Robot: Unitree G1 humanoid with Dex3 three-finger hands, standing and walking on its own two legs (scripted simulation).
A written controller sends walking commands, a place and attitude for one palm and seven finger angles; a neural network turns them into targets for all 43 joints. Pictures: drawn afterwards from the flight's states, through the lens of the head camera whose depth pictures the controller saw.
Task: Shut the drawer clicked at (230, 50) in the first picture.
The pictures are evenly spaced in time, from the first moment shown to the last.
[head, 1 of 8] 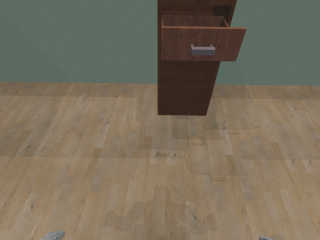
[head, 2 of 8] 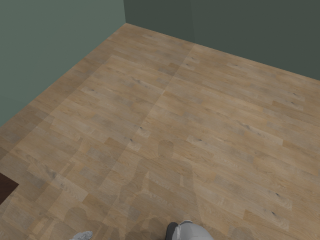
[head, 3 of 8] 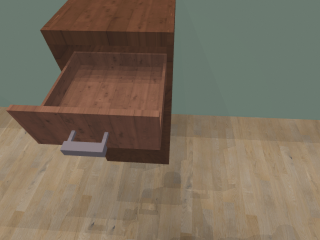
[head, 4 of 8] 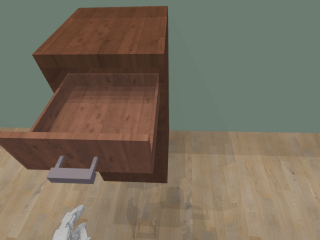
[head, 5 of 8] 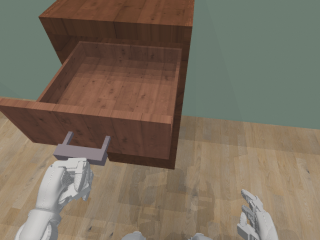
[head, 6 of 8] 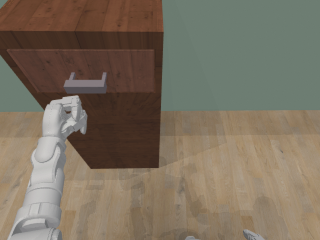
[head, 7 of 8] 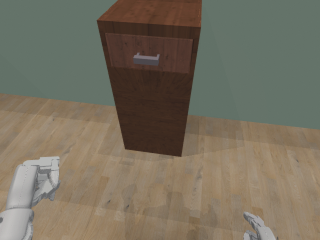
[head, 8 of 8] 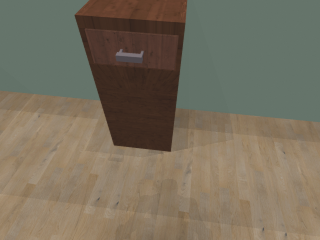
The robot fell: no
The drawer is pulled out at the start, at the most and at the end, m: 0.30 0.30 0.00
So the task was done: yes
